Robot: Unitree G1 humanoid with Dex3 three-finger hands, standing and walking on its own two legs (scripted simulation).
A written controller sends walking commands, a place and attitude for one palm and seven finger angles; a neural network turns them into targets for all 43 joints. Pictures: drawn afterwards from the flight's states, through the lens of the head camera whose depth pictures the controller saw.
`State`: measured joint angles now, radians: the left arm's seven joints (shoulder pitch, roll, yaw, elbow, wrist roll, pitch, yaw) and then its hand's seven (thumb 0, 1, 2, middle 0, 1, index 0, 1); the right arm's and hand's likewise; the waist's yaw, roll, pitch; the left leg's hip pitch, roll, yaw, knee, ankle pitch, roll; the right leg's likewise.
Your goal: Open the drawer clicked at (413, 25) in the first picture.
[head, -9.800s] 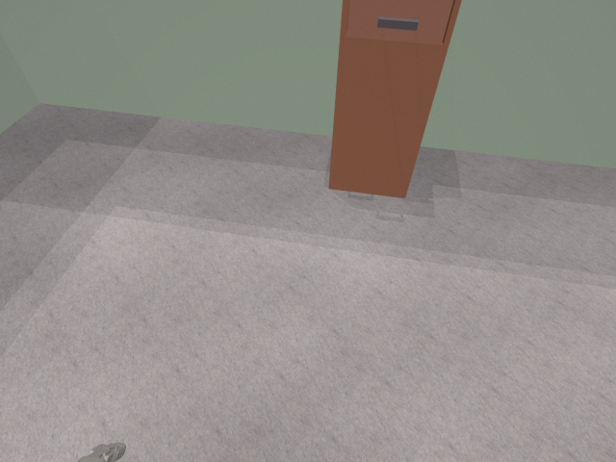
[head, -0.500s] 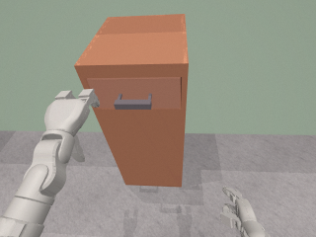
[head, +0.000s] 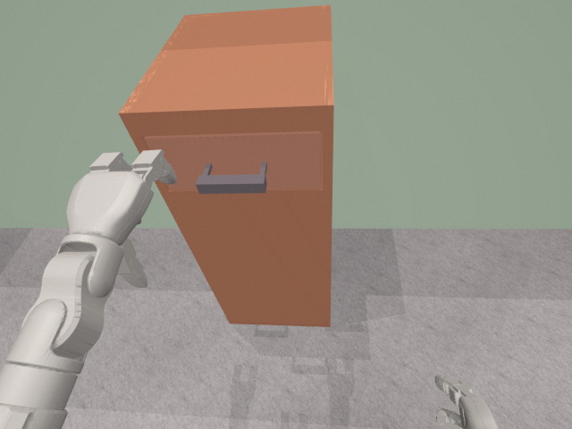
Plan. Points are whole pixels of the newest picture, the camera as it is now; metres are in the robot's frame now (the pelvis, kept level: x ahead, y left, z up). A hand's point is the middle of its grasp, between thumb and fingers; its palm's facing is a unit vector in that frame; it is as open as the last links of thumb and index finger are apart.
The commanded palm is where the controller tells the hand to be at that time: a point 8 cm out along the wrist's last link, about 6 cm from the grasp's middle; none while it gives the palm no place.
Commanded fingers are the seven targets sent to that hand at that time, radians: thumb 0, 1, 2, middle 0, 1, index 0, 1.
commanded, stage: move the hooked fingers above the handle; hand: left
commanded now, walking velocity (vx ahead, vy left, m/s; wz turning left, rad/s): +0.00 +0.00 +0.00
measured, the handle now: (233, 175) +0.53 +0.19 +0.02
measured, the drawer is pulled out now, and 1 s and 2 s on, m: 0.00 0.00 0.00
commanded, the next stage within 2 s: none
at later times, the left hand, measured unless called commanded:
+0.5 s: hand (174, 199) +0.38 +0.22 +0.12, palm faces +0.08 +0.00 -1.00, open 13.8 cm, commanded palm +0.35 +0.22 +0.17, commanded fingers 0.00 -0.50 0.30 -0.30 -1.20 -0.30 -1.20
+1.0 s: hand (197, 182) +0.44 +0.21 +0.10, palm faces +0.03 +0.01 -1.00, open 13.8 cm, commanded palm +0.41 +0.20 +0.16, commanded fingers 0.00 -0.50 0.30 -0.30 -1.20 -0.30 -1.20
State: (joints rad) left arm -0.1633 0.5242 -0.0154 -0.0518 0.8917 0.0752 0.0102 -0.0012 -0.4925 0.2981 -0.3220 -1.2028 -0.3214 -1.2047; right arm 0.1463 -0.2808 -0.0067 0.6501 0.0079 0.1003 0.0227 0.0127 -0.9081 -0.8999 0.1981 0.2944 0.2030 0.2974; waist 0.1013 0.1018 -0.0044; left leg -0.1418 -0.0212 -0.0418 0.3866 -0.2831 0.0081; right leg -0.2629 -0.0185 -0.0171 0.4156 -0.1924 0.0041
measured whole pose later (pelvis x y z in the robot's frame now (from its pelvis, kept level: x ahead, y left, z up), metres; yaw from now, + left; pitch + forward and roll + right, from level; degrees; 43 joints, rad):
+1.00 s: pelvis +0.01 +0.00 +0.00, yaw -1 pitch +8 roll +0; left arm -0.64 0.42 -0.17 0.61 0.99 0.16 0.11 0.00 -0.49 0.30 -0.32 -1.20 -0.32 -1.20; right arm 0.20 -0.26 -0.01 0.68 0.04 0.11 -0.01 0.01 -0.91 -0.90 0.20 0.29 0.20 0.30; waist 0.03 0.08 -0.07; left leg -0.26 -0.02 -0.02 0.43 -0.31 0.01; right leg -0.39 -0.02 0.00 0.47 -0.21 0.01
